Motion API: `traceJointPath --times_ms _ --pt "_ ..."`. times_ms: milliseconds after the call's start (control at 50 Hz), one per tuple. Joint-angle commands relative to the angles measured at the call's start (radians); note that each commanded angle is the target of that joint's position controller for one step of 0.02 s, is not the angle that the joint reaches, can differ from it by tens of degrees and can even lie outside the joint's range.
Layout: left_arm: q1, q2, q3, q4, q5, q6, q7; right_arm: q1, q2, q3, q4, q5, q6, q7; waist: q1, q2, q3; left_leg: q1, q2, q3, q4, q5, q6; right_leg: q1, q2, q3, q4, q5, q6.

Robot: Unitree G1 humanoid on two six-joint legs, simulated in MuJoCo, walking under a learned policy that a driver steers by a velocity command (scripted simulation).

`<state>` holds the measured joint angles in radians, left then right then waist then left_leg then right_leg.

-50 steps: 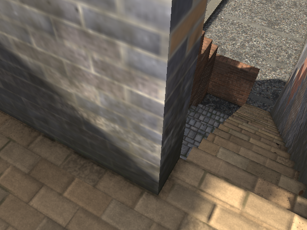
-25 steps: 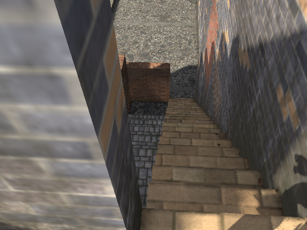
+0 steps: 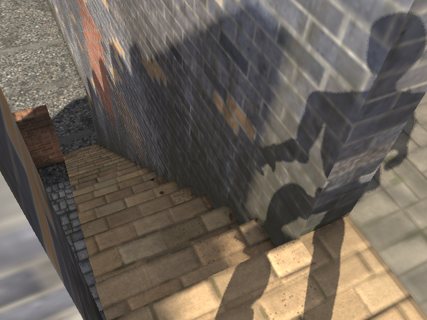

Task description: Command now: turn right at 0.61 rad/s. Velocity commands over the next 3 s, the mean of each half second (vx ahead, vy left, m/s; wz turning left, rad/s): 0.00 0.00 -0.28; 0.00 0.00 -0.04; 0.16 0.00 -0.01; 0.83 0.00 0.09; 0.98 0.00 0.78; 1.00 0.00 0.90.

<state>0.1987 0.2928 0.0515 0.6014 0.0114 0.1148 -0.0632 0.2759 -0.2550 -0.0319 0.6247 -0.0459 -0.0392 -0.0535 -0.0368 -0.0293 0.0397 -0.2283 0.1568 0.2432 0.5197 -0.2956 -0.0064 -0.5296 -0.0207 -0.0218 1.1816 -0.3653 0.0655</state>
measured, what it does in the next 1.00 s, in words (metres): steps on the spot: right foot, then left foot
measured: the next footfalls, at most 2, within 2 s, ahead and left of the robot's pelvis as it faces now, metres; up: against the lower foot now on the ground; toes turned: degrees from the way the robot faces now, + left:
right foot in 0.12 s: +0.00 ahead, -0.14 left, +0.00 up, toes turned -5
left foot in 0.52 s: +0.02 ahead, +0.06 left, +0.00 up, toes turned -5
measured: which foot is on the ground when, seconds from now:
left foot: down 0.00-0.12, up 0.14-0.50, down 0.52-1.00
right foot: up 0.00-0.10, down 0.12-1.00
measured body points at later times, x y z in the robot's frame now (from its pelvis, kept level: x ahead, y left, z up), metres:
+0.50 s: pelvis -0.02 -0.06 +0.00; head +0.00 -0.06 +0.45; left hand +0.12 +0.16 -0.12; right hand +0.05 -0.32 -0.13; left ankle -0.01 +0.06 -0.73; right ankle -0.04 -0.14 -0.74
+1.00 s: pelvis -0.03 -0.03 +0.00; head -0.03 -0.03 +0.45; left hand +0.06 +0.19 -0.14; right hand -0.01 -0.29 -0.14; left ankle -0.02 +0.06 -0.74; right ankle -0.04 -0.14 -0.74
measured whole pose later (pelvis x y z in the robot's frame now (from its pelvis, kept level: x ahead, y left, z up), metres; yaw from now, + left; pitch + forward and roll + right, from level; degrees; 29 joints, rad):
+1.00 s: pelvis -0.03 -0.03 +0.00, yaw -6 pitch -2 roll +0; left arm 0.26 0.18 0.04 0.88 0.02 0.04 0.01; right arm 0.29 -0.20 -0.04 0.90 -0.03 0.02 -0.05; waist -0.01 0.00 0.04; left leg -0.15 -0.02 0.03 0.41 -0.22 0.04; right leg -0.15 0.04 0.02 0.40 -0.21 -0.03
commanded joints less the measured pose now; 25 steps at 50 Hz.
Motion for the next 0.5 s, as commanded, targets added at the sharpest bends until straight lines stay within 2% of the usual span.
traceJointPath --times_ms 20,40,60,80,100,120,140,160,180,200,220,240,260,280,300,320,380,440,460,480,500 --pt "-0.143 0.033 0.019 -0.134 -0.024 0.016 0.012 0.103 -0.199 -0.064 -0.022 0.017 0.035 0.009 -0.078 0.285 -0.081 0.198 0.182 -0.099 -0.055 0.514 0.144 0.018 0.047 -0.072 -0.321 -0.197 -0.037" --pt "-0.122 0.037 0.020 -0.139 -0.040 0.017 0.012 0.097 -0.202 -0.064 -0.014 0.012 0.046 0.012 -0.069 0.339 -0.078 0.165 0.189 -0.109 -0.035 0.557 0.142 0.076 0.054 -0.078 -0.383 -0.205 -0.053" --pt "-0.107 0.037 0.024 -0.140 -0.039 0.013 0.013 0.074 -0.206 -0.066 -0.012 0.014 0.053 0.014 -0.056 0.366 -0.087 0.152 0.211 -0.121 -0.025 0.576 0.134 0.112 0.054 -0.085 -0.455 -0.146 -0.070" --pt "0.067 0.025 -0.006 -0.003 -0.030 -0.066 0.010 -0.050 -0.230 -0.073 -0.019 -0.053 0.002 0.040 0.018 0.118 -0.081 0.042 0.311 -0.323 -0.153 0.361 0.199 0.189 -0.011 0.020 -0.618 0.203 -0.113" --pt "0.112 0.026 0.008 0.017 -0.035 -0.112 0.010 -0.128 -0.234 -0.072 -0.010 -0.032 -0.012 0.040 0.068 0.139 -0.081 -0.016 0.319 -0.306 -0.133 0.241 0.171 0.317 0.041 -0.003 -0.791 0.327 -0.141" --pt "0.127 0.063 0.032 0.028 -0.023 -0.142 0.012 -0.068 -0.161 -0.052 0.036 -0.029 -0.023 0.036 0.068 0.085 -0.178 -0.091 0.240 -0.209 -0.002 0.188 0.095 0.518 0.053 0.011 -0.828 0.448 -0.203" --pt "0.202 0.219 0.073 0.011 0.003 -0.178 0.039 0.030 -0.023 -0.015 -0.019 -0.023 -0.031 0.033 0.030 -0.241 -0.344 -0.308 0.013 0.010 0.376 -0.288 -0.062 0.835 -0.264 0.328 -0.730 1.120 -0.476" --pt "0.173 0.246 0.086 -0.017 0.037 -0.220 0.042 -0.055 -0.094 -0.029 -0.063 0.012 -0.068 0.025 0.089 -0.144 -0.260 -0.510 -0.085 -0.176 0.478 -0.412 -0.106 0.750 -0.381 0.470 -0.729 1.015 -0.531" --pt "0.148 0.188 0.079 0.009 0.038 -0.251 0.037 -0.210 -0.116 -0.034 -0.076 0.032 -0.079 0.016 0.125 -0.083 -0.173 -0.537 -0.073 -0.247 0.591 -0.384 -0.089 0.619 -0.318 0.356 -0.755 0.841 -0.441" --pt "0.073 0.140 0.064 -0.008 0.013 -0.255 0.027 -0.198 -0.159 -0.054 -0.063 0.025 -0.082 0.004 0.087 -0.124 -0.152 -0.529 -0.084 -0.255 0.673 -0.352 -0.081 0.538 -0.269 0.292 -0.774 0.754 -0.389" --pt "0.039 0.032 0.014 0.005 0.004 -0.152 0.058 -0.094 -0.115 -0.048 0.000 0.052 0.011 0.012 0.029 0.026 -0.104 -0.491 -0.047 -0.229 0.586 -0.247 -0.043 0.561 -0.262 0.284 -0.786 1.037 -0.319" --pt "0.014 0.022 0.006 -0.002 -0.015 -0.107 0.067 -0.027 -0.083 -0.036 0.019 0.046 0.060 0.019 -0.001 -0.034 -0.085 -0.416 -0.053 -0.223 0.535 -0.193 -0.038 0.503 -0.213 0.227 -0.804 1.029 -0.285" --pt "0.002 0.025 0.004 -0.003 -0.016 -0.087 0.065 0.008 -0.078 -0.035 0.040 0.040 0.088 0.025 -0.006 -0.071 -0.083 -0.349 -0.071 -0.212 0.526 -0.140 -0.033 0.452 -0.179 0.189 -0.814 1.007 -0.271" --pt "0.005 0.028 0.002 0.000 -0.008 -0.082 0.061 0.016 -0.074 -0.034 0.049 0.042 0.103 0.031 -0.005 -0.072 -0.095 -0.306 -0.084 -0.211 0.515 -0.118 -0.026 0.427 -0.171 0.172 -0.818 0.964 -0.268" --pt "0.003 0.034 0.001 0.004 0.003 -0.085 0.059 0.025 -0.065 -0.030 0.060 0.043 0.110 0.037 -0.007 -0.069 -0.095 -0.264 -0.090 -0.210 0.479 -0.095 -0.017 0.391 -0.168 0.159 -0.826 0.911 -0.263" --pt "0.024 0.035 0.003 0.020 0.001 -0.097 0.063 0.025 -0.064 -0.031 0.062 0.047 0.115 0.036 -0.006 -0.073 -0.102 -0.212 -0.095 -0.227 0.439 -0.057 -0.004 0.367 -0.164 0.158 -0.835 0.851 -0.246" --pt "0.013 0.030 -0.003 0.033 0.007 -0.107 0.073 -0.014 -0.060 -0.026 0.067 0.028 0.121 0.025 0.014 -0.112 -0.064 -0.130 -0.115 -0.225 0.295 -0.067 0.020 0.318 -0.157 0.170 -0.850 0.638 -0.245" --pt "0.035 0.044 0.003 0.049 0.009 -0.100 0.071 -0.046 -0.065 -0.025 0.068 0.028 0.125 0.020 0.039 -0.107 -0.050 -0.077 -0.136 -0.221 0.183 -0.133 0.044 0.324 -0.178 0.237 -0.830 0.525 -0.258" --pt "-0.009 0.091 0.014 0.028 -0.004 -0.138 0.020 -0.082 -0.082 -0.016 0.045 0.000 0.075 0.074 0.043 0.010 0.006 -0.124 -0.103 -0.251 0.189 -0.027 0.014 0.236 -0.282 0.388 -0.916 0.240 -0.364" --pt "-0.051 0.065 0.006 0.040 -0.029 -0.151 0.003 -0.055 -0.071 -0.024 0.065 0.001 0.049 0.095 0.011 0.030 -0.022 -0.058 -0.067 -0.289 0.103 -0.042 0.004 0.220 -0.276 0.422 -0.903 0.058 -0.345" --pt "-0.103 0.033 -0.008 0.044 -0.045 -0.154 -0.006 -0.031 -0.065 -0.026 0.072 0.017 0.029 0.114 -0.014 0.015 -0.044 0.023 -0.092 -0.246 -0.018 0.017 -0.001 0.193 -0.234 0.398 -0.884 -0.020 -0.318"
Over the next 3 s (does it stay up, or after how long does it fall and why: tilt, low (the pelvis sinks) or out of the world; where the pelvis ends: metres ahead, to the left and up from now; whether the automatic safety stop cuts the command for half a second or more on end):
stays up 0.99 0.08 -0.45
